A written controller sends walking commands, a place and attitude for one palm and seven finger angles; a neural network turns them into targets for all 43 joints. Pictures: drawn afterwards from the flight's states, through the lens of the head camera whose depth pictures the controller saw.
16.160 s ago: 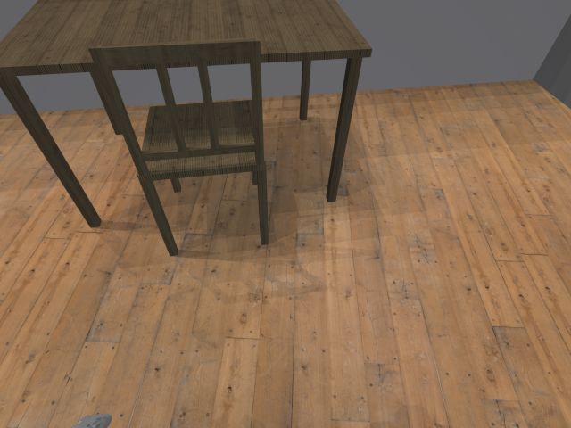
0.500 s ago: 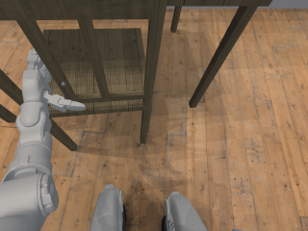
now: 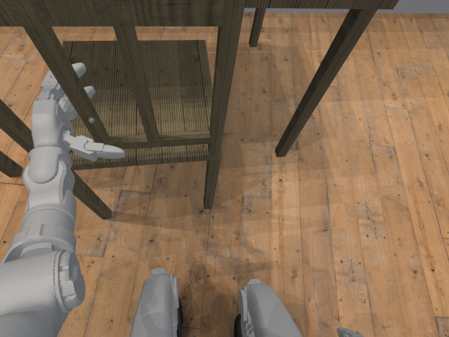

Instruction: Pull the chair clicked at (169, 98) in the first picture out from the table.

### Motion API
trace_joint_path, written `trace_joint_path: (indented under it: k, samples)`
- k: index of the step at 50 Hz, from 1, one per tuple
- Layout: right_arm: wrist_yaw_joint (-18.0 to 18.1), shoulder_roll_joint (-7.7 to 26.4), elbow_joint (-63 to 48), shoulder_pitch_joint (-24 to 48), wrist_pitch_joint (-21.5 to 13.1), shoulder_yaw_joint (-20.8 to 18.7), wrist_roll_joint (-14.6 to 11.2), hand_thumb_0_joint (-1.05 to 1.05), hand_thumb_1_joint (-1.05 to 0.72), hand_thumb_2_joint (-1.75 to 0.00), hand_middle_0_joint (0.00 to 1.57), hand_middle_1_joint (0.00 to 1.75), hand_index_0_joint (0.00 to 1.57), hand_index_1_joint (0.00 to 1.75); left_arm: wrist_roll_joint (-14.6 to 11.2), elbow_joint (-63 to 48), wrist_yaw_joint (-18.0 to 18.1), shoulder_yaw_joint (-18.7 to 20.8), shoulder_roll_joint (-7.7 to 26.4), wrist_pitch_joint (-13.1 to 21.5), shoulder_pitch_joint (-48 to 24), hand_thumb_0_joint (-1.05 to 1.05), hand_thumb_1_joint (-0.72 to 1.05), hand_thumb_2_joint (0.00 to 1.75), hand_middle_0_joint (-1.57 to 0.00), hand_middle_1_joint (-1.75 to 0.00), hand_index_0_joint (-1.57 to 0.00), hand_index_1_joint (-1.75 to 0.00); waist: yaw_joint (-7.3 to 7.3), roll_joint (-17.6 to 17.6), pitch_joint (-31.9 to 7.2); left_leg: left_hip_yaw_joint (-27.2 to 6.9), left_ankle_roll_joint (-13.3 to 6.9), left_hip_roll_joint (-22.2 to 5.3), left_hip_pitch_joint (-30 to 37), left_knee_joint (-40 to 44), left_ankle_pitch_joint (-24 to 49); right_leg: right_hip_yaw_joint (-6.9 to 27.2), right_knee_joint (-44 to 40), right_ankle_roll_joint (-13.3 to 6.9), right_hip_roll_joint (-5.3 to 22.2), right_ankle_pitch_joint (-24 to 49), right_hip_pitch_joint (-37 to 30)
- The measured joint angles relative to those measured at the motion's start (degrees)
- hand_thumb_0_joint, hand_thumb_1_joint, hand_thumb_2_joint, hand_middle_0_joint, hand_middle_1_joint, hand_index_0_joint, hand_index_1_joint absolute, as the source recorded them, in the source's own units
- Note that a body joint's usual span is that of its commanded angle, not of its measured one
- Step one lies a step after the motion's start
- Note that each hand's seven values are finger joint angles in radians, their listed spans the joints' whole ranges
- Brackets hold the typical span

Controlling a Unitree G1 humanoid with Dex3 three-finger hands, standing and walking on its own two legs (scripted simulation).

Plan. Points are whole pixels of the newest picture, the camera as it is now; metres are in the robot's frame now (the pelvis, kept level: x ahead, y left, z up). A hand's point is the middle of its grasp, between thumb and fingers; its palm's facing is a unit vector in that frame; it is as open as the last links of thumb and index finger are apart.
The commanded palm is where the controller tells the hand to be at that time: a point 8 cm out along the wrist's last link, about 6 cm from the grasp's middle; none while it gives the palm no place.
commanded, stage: hook a spindle and tug to test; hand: left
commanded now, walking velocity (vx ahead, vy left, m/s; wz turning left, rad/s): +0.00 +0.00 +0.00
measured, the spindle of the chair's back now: (78, 97) +0.51 +0.24 +0.05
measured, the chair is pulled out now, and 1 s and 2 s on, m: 0.00 0.02 0.16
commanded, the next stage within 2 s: step backward, pulling the chair out in 1.12 s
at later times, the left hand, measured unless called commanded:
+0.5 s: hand (91, 117) +0.48 +0.21 +0.04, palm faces +0.10 -0.99 -0.03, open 5.9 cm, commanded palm +0.45 +0.25 +0.04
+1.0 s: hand (94, 129) +0.46 +0.20 +0.04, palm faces +0.12 -0.99 -0.03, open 5.7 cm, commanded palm +0.42 +0.24 +0.04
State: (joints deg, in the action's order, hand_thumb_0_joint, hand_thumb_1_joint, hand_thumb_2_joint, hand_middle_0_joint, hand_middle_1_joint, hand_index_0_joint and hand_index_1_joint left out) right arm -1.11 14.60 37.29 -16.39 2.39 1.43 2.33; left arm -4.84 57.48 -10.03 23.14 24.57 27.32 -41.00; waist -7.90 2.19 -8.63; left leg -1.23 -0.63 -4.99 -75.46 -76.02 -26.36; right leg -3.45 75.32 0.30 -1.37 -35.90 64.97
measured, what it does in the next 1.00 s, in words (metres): stands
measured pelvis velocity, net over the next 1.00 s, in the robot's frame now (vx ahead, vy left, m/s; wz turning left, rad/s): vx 0.02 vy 0.00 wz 0.00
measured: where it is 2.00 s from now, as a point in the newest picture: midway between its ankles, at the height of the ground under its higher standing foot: outside the picture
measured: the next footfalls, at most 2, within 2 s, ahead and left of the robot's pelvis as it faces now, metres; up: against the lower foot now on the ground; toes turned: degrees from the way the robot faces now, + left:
none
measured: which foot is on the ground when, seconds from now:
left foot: down 0.00-1.00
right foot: down 0.00-1.00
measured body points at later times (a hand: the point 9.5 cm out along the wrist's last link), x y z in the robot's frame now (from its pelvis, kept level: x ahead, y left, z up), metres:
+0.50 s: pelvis +0.01 +0.01 +0.00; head +0.15 +0.03 +0.43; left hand +0.47 +0.27 +0.04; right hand +0.05 -0.26 -0.11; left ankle +0.08 +0.12 -0.60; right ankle +0.00 -0.13 -0.60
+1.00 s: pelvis +0.02 +0.00 +0.02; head +0.15 +0.03 +0.45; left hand +0.44 +0.26 +0.04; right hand +0.10 -0.26 -0.10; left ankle +0.08 +0.12 -0.60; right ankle +0.00 -0.13 -0.60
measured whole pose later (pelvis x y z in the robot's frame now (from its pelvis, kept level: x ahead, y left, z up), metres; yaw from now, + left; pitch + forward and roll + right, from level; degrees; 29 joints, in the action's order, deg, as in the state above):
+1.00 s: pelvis +0.02 +0.00 +0.02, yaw +0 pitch +25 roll -4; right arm -2.2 14.0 35.6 -15.6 2.0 0.3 1.7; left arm -7.6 44.1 -6.8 19.6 18.8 25.6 -28.7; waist -6.6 2.0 -9.3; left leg 0.2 -0.8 -4.6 -70.1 -72.8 -27.6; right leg -2.1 71.7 0.7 -0.9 -36.4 60.0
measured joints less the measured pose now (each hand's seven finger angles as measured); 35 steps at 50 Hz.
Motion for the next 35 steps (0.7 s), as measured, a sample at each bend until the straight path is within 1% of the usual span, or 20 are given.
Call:
trace_joint_path:
  k: [3,6,10,13,18,22,26,35]
  samples:
    - [0.06,0.05,0.12,0.0,0.0,0.09,-0.03,0.0,-0.91,-0.9,0.2,0.3,0.2,0.3,0.0,0.58,-0.27,0.17,0.39,-0.23,-0.47,-0.01,-0.43,0.34,-0.3,-0.82,-0.3,-0.83,-0.11,0.0,-0.02,-0.09,0.0,-0.03,-0.24,-0.18,-0.05,-0.06,0.12,-0.01,-0.05,-0.04,0.19]
    - [0.08,0.1,0.12,-0.06,-0.04,0.04,0.02,0.0,-0.91,-0.9,0.2,0.3,0.2,0.3,-0.01,0.59,-0.49,0.37,0.7,-0.46,-0.72,-0.01,-0.33,0.38,-0.35,-0.98,-0.36,-0.99,-0.24,0.06,-0.01,-0.14,-0.01,-0.05,-0.51,-0.36,-0.1,-0.1,0.22,0.0,-0.08,-0.05,0.41]
    - [-0.04,0.06,0.16,-0.21,0.01,-0.14,-0.01,0.0,-0.91,-0.9,0.2,0.3,0.2,0.3,-0.39,-0.44,-0.58,0.44,0.53,-0.62,-0.24,-0.01,-0.16,0.45,-0.41,-1.18,-0.42,-1.19,-0.25,0.05,-0.01,0.0,-0.09,-0.09,-0.44,-0.27,-0.12,0.06,0.1,0.08,-0.11,0.02,0.4]
    - [-0.14,0.02,0.1,-0.31,0.1,-0.15,-0.08,0.0,-0.91,-0.9,0.2,0.3,0.2,0.3,-0.65,-0.93,-0.21,0.43,0.41,-1.13,0.07,0.0,-0.01,0.52,-0.44,-1.28,-0.44,-1.29,-0.34,0.04,-0.07,0.12,-0.15,-0.12,-0.24,-0.11,-0.13,0.18,-0.11,0.16,-0.13,0.09,0.24]
    - [-0.32,-0.07,-0.12,-0.34,0.08,-0.11,-0.07,0.0,-0.91,-0.9,0.2,0.3,0.2,0.3,-0.5,-1.61,0.05,0.72,0.43,-1.55,0.79,0.0,0.26,0.63,-0.43,-1.35,-0.44,-1.37,-0.71,0.11,-0.2,0.42,-0.28,-0.27,0.19,0.21,-0.25,0.51,-0.6,0.31,-0.24,0.23,-0.09]
    - [-0.47,-0.14,-0.52,-0.48,0.13,-0.09,-0.11,0.0,-0.91,-0.9,0.2,0.3,0.2,0.3,-0.63,-2.69,-0.19,1.01,0.33,-1.6,1.88,0.0,0.48,0.72,-0.42,-1.37,-0.43,-1.39,-0.94,0.09,-0.26,0.74,-0.39,-0.38,0.6,0.4,-0.47,0.84,-0.91,0.46,-0.31,0.22,-0.4]
    - [-0.68,-0.2,-0.81,-0.65,0.18,-0.25,-0.15,0.0,-0.91,-0.9,0.2,0.3,0.2,0.3,-0.94,-4.29,0.43,0.67,-0.29,-1.85,3.12,0.01,0.67,0.81,-0.41,-1.37,-0.42,-1.39,-0.9,0.17,-0.26,1.01,-0.49,-0.33,1.1,0.75,-0.63,1.09,-1.34,0.6,-0.23,0.19,-0.86]
    - [-1.21,-0.55,-1.37,-0.7,0.46,-0.58,-0.28,0.0,-0.91,-0.9,0.2,0.3,0.2,0.3,-1.86,-8.66,2.38,-0.51,-2.59,-2.57,6.77,0.01,0.7,0.79,-0.39,-1.38,-0.37,-1.43,-0.44,0.04,-0.53,1.6,-0.55,-0.17,2.79,2.03,-0.9,1.61,-2.64,0.75,-0.03,0.12,-2.35]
